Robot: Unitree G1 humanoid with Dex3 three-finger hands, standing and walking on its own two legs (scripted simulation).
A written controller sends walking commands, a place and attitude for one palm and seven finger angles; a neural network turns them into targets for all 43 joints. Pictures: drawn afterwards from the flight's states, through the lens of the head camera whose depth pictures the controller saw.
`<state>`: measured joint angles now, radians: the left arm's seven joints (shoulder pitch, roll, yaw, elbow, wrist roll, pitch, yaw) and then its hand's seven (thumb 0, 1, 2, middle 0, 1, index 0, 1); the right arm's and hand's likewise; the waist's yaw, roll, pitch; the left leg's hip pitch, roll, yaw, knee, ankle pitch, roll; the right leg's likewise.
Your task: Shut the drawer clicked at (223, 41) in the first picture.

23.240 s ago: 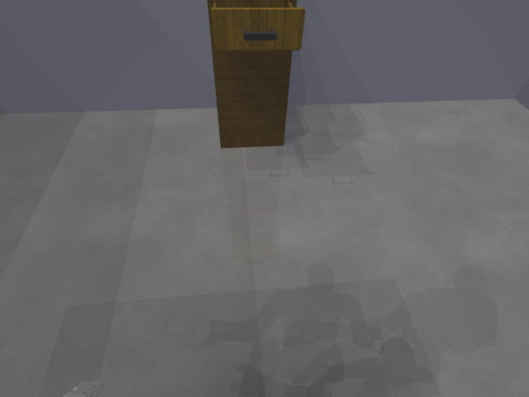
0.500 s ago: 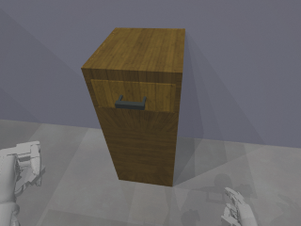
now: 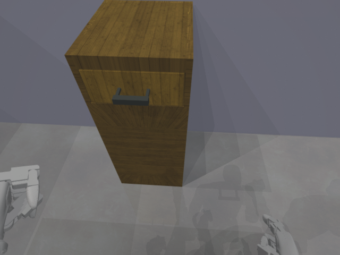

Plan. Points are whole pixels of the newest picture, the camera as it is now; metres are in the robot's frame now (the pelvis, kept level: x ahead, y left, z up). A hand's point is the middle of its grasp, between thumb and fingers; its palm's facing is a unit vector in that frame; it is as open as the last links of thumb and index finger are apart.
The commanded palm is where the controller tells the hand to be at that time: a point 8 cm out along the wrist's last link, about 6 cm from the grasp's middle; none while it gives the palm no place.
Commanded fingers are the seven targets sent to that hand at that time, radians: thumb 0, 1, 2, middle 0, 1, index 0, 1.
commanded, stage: step back with the hand held close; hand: left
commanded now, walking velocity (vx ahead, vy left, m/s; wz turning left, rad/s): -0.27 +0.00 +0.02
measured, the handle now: (132, 95) +0.58 +0.16 +0.01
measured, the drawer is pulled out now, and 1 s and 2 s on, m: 0.00 0.00 0.00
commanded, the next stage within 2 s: stop stepping back and stand still in 0.88 s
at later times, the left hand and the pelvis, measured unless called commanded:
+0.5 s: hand (2, 236) +0.13 +0.25 +0.15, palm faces +0.35 -0.83 -0.43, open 3.2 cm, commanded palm +0.06 +0.29 +0.18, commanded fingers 0.00 0.90 0.90 -1.40 -1.60 -1.40 -1.60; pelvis -0.06 +0.01 -0.01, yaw +1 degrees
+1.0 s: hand out of the picture +0.01 +0.18 +0.19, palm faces +0.18 -0.78 -0.60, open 3.2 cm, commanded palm -0.04 +0.24 +0.18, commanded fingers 0.00 0.90 0.90 -1.40 -1.60 -1.40 -1.60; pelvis -0.18 -0.03 +0.00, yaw -1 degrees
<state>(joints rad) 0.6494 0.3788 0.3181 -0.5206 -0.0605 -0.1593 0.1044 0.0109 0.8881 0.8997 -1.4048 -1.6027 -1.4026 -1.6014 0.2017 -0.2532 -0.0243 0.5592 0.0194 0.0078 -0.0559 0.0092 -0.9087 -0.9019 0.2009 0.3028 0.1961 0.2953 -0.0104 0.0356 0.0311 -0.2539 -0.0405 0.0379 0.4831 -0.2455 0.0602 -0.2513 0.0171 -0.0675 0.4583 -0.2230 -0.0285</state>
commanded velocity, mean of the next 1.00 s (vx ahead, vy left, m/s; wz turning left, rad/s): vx -0.31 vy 0.01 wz -0.01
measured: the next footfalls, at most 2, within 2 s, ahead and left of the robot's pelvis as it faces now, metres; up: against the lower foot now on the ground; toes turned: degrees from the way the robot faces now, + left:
right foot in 0.88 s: -0.21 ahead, -0.11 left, +0.00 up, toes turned +2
left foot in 1.18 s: -0.19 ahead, +0.08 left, +0.00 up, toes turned +3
